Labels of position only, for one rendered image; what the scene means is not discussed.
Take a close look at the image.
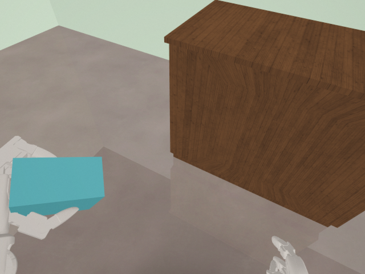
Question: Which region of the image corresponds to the sponge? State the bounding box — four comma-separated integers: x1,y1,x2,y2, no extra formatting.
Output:
9,157,105,216

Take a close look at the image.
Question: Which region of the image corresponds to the left robot hand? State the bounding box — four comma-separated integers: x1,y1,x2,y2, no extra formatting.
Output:
0,136,79,240

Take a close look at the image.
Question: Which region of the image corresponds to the table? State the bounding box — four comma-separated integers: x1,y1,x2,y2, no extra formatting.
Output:
164,0,365,228

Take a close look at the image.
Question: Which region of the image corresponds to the right robot hand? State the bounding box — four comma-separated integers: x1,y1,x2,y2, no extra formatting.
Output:
266,236,308,274

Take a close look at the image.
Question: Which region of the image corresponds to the left robot forearm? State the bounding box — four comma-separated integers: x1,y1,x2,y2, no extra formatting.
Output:
0,233,18,274

